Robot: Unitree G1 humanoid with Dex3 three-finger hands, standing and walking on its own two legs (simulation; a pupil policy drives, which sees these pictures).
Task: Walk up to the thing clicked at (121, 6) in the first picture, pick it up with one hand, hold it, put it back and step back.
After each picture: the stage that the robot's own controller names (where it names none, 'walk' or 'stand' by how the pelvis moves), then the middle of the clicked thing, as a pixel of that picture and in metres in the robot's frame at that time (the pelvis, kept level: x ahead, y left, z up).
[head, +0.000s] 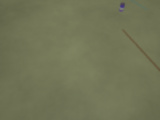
stand; (122, 7) +2.15 -0.68 -0.72
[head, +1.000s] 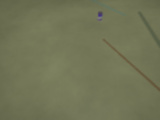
walk; (100, 16) +2.08 -0.17 -0.70
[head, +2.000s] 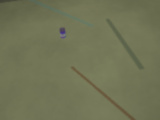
walk; (62, 32) +1.45 +0.23 -0.72
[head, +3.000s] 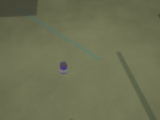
walk; (63, 67) +0.94 +0.18 -0.71
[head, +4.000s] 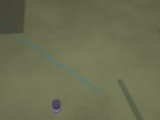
walk; (56, 106) +0.56 +0.14 -0.70
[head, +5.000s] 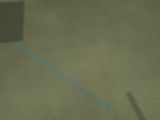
stand; out of the picture +0.37 +0.13 -0.70
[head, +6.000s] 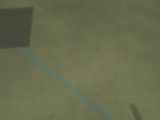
stand; out of the picture +0.33 +0.13 -0.72
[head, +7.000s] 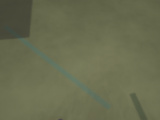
stand; out of the picture +0.36 +0.15 -0.70
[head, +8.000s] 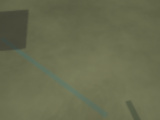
stand; out of the picture +0.36 +0.15 -0.73
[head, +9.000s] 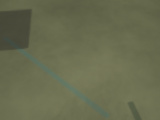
stand; out of the picture +0.35 +0.15 -0.73
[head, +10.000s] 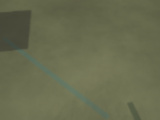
stand; out of the picture +0.35 +0.15 -0.73
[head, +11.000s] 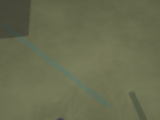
go down; out of the picture +0.36 +0.14 -0.72
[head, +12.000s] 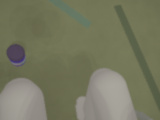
go down; (17, 56) +0.45 +0.18 -0.29
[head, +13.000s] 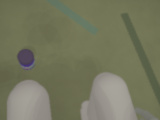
close in; (26, 60) +0.45 +0.17 -0.31
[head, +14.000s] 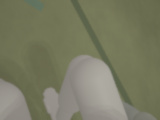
close in; out of the picture +0.44 +0.22 -0.23
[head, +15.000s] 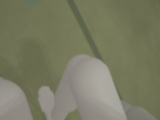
close; out of the picture +0.43 +0.22 -0.23
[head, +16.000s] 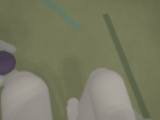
lift; (1, 64) +0.36 +0.22 -0.14
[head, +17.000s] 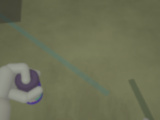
lift; (30, 87) +0.32 +0.16 +0.02
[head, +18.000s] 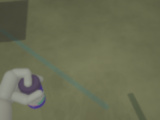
hold; (33, 92) +0.31 +0.16 +0.01
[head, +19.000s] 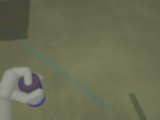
hold; (32, 90) +0.32 +0.17 +0.01
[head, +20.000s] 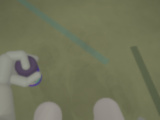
crouch; (29, 72) +0.38 +0.17 -0.07
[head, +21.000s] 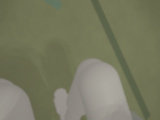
lower; out of the picture +0.43 +0.23 -0.21
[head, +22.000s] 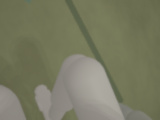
lower; out of the picture +0.44 +0.25 -0.24
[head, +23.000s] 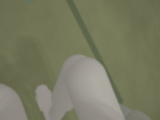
lower; out of the picture +0.44 +0.25 -0.24
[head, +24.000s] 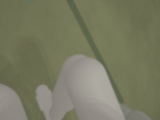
lower; out of the picture +0.44 +0.25 -0.24
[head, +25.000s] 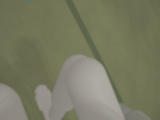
rest; out of the picture +0.44 +0.25 -0.24
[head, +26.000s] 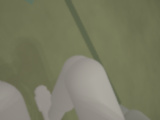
open; out of the picture +0.42 +0.23 -0.25
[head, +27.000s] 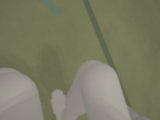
stand; out of the picture +0.43 +0.22 -0.25
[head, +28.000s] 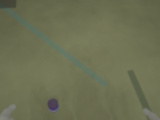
stand; (53, 105) +0.39 +0.14 -0.59
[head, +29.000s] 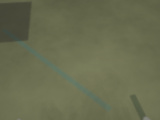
stand; out of the picture +0.37 +0.13 -0.67
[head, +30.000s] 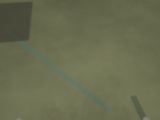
stand; out of the picture +0.37 +0.13 -0.67
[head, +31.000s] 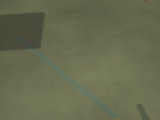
stand; out of the picture +0.39 +0.12 -0.72
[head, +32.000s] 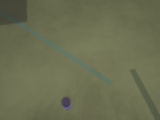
walk; (66, 103) +0.46 +0.10 -0.70
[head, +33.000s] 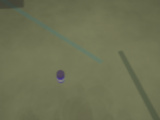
walk; (60, 76) +0.69 +0.12 -0.69
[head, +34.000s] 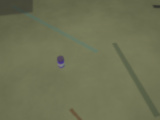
stand; (60, 61) +1.00 +0.21 -0.70
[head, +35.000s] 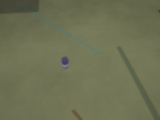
stand; (65, 62) +1.00 +0.14 -0.72
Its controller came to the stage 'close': yes
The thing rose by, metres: 0.72
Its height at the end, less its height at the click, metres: +0.00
